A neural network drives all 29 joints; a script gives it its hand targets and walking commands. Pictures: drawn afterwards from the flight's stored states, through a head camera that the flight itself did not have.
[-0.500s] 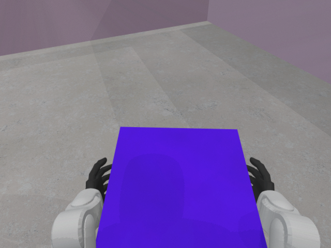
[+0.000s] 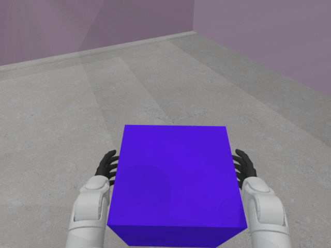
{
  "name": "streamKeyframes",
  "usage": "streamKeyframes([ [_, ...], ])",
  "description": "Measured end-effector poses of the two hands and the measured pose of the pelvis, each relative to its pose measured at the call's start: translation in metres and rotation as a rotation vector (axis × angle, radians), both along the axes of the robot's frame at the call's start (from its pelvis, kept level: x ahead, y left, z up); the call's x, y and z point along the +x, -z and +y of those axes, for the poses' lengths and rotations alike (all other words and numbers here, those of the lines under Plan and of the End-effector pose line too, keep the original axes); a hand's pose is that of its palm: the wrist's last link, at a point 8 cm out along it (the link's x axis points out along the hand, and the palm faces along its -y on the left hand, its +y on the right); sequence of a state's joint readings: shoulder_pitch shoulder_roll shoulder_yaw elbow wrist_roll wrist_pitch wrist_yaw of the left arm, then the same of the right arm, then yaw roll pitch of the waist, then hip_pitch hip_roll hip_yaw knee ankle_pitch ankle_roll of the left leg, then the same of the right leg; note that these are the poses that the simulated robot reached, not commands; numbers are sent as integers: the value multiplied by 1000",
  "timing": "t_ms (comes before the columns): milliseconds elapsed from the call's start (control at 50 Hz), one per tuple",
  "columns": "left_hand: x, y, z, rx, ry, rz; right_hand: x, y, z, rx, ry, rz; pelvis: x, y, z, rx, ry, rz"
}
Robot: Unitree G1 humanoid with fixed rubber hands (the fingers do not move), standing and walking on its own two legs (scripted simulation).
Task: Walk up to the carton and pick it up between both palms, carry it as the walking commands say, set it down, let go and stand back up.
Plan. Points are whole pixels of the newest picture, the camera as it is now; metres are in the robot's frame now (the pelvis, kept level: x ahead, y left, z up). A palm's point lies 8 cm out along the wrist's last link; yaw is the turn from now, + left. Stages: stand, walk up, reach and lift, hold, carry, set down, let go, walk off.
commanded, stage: hold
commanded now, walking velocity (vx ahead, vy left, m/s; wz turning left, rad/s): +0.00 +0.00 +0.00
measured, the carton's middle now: (173, 190) +0.30 +0.01 -0.02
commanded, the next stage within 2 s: set down in 0.48 s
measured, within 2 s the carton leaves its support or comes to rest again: neither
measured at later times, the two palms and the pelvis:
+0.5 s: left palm (109, 187) +0.26 +0.17 +0.05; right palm (253, 182) +0.28 -0.18 +0.05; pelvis -0.01 -0.01 +0.00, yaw +0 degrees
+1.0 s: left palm (112, 190) +0.29 +0.19 -0.02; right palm (240, 190) +0.29 -0.16 -0.01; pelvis +0.00 +0.01 +0.00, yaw +0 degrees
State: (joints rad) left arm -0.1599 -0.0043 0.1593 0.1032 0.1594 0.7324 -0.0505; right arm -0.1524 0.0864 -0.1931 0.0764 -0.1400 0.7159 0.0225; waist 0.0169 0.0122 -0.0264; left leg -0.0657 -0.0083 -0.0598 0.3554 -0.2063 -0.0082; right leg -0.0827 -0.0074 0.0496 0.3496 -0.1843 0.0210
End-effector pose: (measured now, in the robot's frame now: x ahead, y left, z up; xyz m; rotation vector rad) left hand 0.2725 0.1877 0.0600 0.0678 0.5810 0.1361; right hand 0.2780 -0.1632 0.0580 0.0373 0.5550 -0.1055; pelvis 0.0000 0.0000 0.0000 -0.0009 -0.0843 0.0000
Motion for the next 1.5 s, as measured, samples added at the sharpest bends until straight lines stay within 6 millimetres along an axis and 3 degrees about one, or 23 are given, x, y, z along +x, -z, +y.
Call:
streamKeyframes([
  [80, 3, 10, 0, -19, 16, 65, -2, 6, 0, -32, 1, 64, 2, -2, 8, 1, 8, -23],
  [200, -13, 36, -5, -30, 15, 149, -18, 27, -5, -38, -2, 148, -2, -2, 11, 2, 25, -12],
  [420, -10, 12, -11, -6, -30, 58, -1, 9, -11, -16, -41, 52, -10, -2, -2, 5, 13, -5],
  [540, -12, 16, -18, -25, -29, 79, -3, 10, -17, -9, -30, 75, -10, -2, -14, 2, -4, -18],
  [700, -13, 45, -21, -44, -2, 146, -12, 37, -21, 1, 9, 144, -16, 0, -17, -3, -6, -13],
  [940, 14, 72, 0, -49, 6, 163, 15, 58, 0, -40, -7, 160, -7, 4, 3, -5, -6, 71],
  [1120, 24, 102, -14, -26, 20, 212, 14, 97, -13, -21, 16, 205, -2, 8, 16, -1, 13, 192],
  [1300, 24, 137, -24, -34, 0, 197, 21, 128, -24, -30, -3, 190, -17, 22, 5, 13, 23, 342],
  [1500, 33, 166, -24, -32, -16, 167, 39, 157, -23, -25, -19, 164, -43, 49, -12, 11, 17, 469],
])
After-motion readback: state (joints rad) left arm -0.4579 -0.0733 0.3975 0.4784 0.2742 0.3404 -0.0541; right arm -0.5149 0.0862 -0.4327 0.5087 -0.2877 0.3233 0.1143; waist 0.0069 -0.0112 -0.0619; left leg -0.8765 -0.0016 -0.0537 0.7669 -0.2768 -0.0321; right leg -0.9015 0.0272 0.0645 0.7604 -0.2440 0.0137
